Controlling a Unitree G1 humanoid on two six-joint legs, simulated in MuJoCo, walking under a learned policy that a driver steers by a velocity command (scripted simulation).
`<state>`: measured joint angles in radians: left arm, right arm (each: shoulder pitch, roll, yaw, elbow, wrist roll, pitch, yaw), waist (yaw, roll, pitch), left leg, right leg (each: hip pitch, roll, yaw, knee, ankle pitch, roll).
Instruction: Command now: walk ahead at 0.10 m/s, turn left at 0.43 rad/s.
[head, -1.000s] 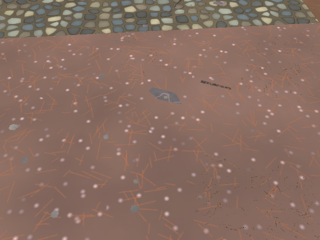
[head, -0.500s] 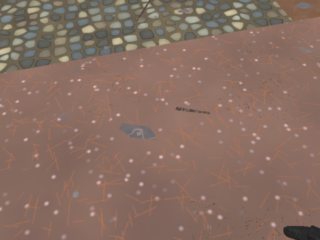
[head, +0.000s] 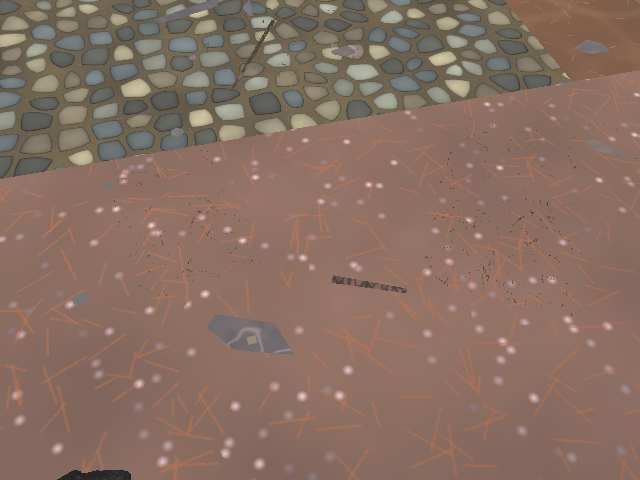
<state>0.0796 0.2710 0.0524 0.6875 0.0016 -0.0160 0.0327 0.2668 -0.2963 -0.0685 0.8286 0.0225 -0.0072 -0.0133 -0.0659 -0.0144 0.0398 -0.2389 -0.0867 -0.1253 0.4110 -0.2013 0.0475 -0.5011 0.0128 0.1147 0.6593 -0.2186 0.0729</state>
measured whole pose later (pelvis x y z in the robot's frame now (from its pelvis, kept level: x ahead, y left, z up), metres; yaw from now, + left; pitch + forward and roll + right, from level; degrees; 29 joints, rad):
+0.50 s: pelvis +0.04 +0.01 -0.01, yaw +18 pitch +1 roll -1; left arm 0.14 0.31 0.08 0.75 -0.01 0.01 0.02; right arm 0.17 -0.32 -0.08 0.67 0.02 0.07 0.01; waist 0.01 -0.01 0.05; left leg -0.29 0.02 0.02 0.56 -0.29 0.02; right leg -0.29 -0.11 -0.13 0.55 -0.27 0.04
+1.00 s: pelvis +0.05 +0.02 -0.01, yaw +18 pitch +0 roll +0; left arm 0.21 0.30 0.06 0.79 -0.01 0.02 0.02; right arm 0.11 -0.26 -0.05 0.74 -0.02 0.02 -0.03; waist 0.02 0.02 0.04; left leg -0.27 -0.03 0.02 0.60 -0.31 0.02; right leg -0.28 -0.02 0.05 0.58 -0.30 0.02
